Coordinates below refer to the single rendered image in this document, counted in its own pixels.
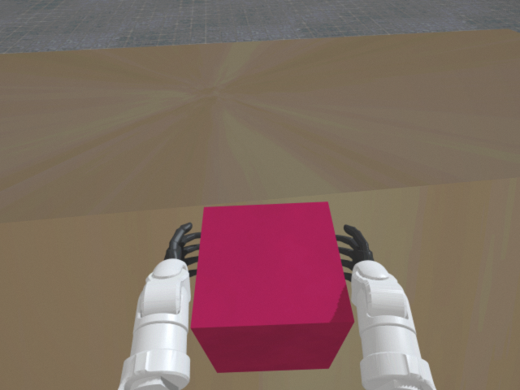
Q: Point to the robot left hand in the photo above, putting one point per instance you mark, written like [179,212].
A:
[177,250]

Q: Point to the robot right hand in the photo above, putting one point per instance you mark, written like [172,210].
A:
[359,252]

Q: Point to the carton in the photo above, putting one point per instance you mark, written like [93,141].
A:
[270,291]

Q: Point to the robot right forearm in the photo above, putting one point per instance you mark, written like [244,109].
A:
[391,356]

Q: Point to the robot left forearm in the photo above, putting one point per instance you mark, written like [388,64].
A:
[158,359]

